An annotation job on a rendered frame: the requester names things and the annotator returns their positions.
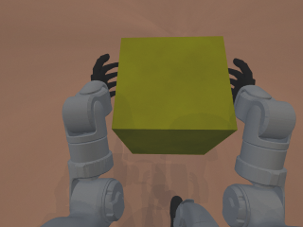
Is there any left robot upper arm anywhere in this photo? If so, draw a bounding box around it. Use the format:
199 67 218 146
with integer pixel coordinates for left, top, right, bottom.
40 178 125 227

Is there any robot right forearm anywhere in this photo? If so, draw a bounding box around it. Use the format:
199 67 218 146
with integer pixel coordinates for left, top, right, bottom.
234 84 296 219

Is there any robot left forearm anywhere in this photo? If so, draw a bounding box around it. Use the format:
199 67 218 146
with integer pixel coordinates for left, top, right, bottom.
62 80 114 212

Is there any carton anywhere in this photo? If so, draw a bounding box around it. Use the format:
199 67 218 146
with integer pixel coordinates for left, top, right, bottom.
112 36 238 155

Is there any right robot upper arm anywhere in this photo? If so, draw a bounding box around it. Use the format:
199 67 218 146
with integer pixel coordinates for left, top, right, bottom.
222 183 301 227

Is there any robot right hand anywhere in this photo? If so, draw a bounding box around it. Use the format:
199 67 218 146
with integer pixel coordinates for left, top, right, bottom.
228 58 256 104

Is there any robot left hand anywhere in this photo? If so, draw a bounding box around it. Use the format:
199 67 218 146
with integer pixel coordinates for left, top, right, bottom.
91 54 119 97

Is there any right robot foot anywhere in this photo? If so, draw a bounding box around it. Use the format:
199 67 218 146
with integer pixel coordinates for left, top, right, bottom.
169 196 183 227

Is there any robot right shin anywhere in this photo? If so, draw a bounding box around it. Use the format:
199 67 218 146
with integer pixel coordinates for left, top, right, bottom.
173 199 194 227

